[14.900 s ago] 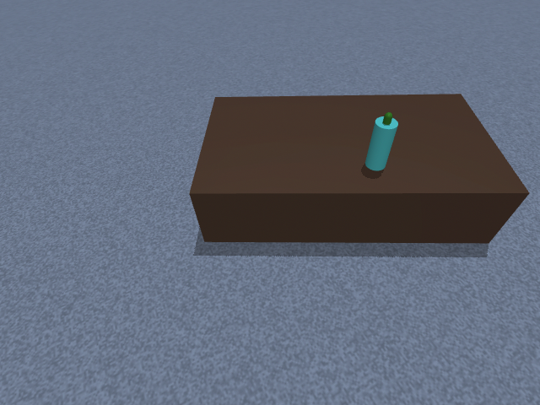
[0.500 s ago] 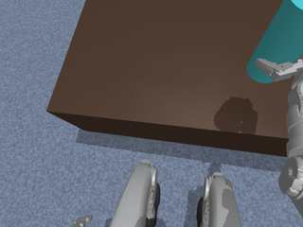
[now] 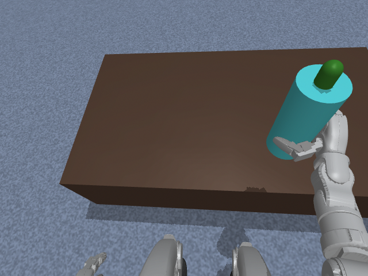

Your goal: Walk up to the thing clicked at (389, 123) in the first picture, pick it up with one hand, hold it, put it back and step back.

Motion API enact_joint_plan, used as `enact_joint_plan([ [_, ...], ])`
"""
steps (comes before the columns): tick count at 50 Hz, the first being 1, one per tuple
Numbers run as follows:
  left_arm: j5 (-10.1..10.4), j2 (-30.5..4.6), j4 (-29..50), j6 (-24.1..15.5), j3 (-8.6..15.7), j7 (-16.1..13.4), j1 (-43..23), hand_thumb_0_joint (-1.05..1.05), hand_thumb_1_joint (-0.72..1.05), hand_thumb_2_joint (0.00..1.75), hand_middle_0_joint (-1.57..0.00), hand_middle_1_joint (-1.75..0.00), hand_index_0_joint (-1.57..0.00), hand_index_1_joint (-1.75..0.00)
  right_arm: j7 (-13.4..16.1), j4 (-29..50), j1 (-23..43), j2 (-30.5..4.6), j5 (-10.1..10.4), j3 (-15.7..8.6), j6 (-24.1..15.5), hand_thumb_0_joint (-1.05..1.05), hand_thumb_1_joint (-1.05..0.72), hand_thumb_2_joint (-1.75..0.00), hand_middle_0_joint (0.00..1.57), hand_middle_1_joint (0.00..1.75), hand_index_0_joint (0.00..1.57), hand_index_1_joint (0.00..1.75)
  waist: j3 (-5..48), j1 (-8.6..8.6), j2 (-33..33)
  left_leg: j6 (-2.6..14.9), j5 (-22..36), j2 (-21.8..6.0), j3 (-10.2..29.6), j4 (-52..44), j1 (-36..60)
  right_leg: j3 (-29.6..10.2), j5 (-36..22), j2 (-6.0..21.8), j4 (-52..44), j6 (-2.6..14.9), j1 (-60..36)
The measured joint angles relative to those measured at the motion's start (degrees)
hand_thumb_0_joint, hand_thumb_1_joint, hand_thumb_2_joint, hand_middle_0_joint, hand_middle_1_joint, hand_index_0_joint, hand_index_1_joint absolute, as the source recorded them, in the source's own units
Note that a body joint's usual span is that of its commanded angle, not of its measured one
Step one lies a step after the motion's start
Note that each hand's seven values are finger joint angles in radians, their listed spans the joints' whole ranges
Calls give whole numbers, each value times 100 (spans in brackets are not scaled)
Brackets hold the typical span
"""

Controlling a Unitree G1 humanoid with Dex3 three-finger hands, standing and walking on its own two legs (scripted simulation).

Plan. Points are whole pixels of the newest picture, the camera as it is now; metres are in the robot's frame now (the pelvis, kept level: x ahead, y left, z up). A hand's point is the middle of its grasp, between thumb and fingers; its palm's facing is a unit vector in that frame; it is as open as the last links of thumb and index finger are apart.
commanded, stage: lift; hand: right
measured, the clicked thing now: (303, 113) +0.43 -0.18 +0.08
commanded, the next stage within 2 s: hold in 1.00 s
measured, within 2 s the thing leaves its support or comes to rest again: neither
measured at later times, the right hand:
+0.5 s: hand (308, 133) +0.39 -0.18 +0.09, palm faces +0.14 +0.99 -0.01, open 11.2 cm
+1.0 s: hand (314, 132) +0.37 -0.18 +0.11, palm faces +0.13 +0.99 +0.00, open 11.2 cm
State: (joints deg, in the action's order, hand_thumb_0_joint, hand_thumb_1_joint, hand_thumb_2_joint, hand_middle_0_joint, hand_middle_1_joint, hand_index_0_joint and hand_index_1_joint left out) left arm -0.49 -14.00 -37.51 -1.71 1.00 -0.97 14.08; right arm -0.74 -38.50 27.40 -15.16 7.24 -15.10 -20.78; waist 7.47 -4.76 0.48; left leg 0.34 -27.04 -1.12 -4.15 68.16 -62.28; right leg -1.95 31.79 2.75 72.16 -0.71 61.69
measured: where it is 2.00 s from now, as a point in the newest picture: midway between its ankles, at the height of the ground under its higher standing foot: outside the picture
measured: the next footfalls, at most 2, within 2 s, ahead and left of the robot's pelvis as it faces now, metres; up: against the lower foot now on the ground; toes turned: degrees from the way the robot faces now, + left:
none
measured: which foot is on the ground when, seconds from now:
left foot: down 0.00-1.00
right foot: down 0.00-1.00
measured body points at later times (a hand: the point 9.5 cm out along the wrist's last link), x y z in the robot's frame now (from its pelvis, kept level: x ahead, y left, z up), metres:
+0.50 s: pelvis +0.01 +0.00 +0.04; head +0.10 -0.01 +0.49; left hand +0.12 +0.25 -0.07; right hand +0.37 -0.23 +0.09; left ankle +0.05 +0.12 -0.63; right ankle +0.02 -0.12 -0.63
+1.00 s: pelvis +0.03 +0.00 +0.06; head +0.09 -0.01 +0.51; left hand +0.15 +0.25 -0.05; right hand +0.36 -0.23 +0.11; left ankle +0.05 +0.12 -0.63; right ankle +0.02 -0.12 -0.63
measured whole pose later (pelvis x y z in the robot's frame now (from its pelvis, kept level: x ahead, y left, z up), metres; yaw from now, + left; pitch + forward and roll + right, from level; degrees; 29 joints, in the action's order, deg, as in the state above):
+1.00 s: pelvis +0.03 +0.00 +0.06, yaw +0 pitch +11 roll +1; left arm 0.1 -12.4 -38.9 -2.3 0.6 -1.7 13.4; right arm -2.0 -27.2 11.2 -10.9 9.3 -9.1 -22.1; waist 3.7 -1.5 0.5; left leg -0.1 -22.2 -1.0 -3.3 49.7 -38.3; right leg -0.4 26.3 2.4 52.7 -0.6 37.2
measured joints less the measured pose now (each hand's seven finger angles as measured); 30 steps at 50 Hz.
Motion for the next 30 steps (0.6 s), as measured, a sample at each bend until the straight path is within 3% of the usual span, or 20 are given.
enact_joint_plan([
  [30, 44, 131, -161, -83, -28, -31, -21, 1, 89, 91, -19, -30, -19, -30, -80, 845, -1299, 368, 157, 438, -197, -2, 49, -104, 64, 94, 66, 93, -321, 249, -6, -24, 394, 28, 71, -1419, 1847, 121, -434, -10, -1495, -1, -1890],
])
